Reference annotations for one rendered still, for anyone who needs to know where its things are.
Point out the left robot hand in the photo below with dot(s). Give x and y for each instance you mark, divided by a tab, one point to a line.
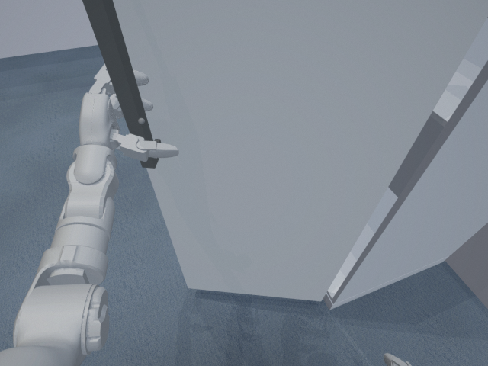
99	114

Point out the fridge door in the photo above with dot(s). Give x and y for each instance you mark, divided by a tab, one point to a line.
291	118

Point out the robot left forearm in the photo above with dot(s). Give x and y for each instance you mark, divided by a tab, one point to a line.
78	251

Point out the left robot upper arm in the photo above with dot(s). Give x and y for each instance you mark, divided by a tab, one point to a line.
59	326

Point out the handle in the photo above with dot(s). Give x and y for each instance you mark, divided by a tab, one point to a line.
106	27

